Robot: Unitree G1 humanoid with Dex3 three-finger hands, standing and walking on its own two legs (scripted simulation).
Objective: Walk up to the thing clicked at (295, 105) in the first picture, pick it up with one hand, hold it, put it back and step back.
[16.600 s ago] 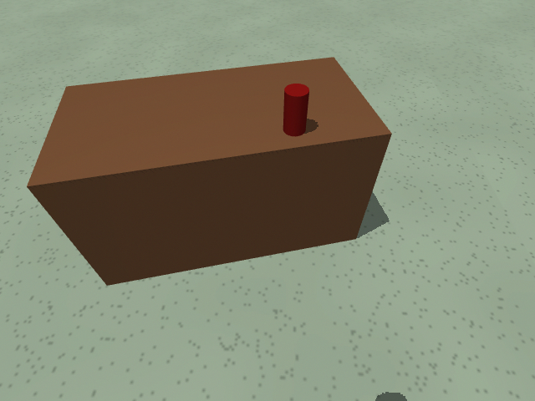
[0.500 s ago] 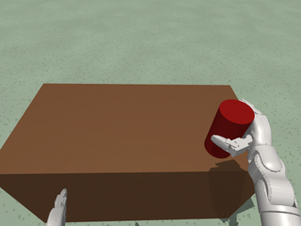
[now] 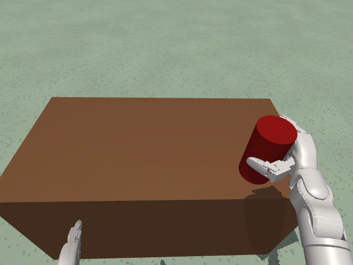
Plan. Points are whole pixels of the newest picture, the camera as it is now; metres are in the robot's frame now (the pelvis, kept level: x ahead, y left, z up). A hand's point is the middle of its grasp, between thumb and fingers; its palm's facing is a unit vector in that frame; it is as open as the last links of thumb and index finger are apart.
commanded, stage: crouch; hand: right
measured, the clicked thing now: (264, 152) +0.32 -0.16 +0.13
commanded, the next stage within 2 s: lower in 0.88 s
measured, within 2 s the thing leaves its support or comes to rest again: rests again in 1.90 s
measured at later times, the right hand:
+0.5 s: hand (253, 150) +0.39 -0.18 +0.05, palm faces +0.13 +0.99 +0.00, open 10.5 cm
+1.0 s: hand (249, 149) +0.43 -0.19 +0.01, palm faces +0.12 +0.99 +0.01, open 10.5 cm
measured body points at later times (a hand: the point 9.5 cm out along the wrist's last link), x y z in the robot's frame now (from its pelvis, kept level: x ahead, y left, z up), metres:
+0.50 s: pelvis -0.01 +0.00 -0.01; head +0.03 -0.01 +0.43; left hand +0.14 +0.26 -0.09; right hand +0.38 -0.23 +0.05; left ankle +0.00 +0.13 -0.74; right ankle +0.02 -0.14 -0.74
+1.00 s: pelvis -0.01 -0.02 -0.04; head +0.06 -0.03 +0.41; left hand +0.14 +0.25 -0.08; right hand +0.42 -0.24 +0.01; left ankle +0.00 +0.13 -0.74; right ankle +0.02 -0.14 -0.74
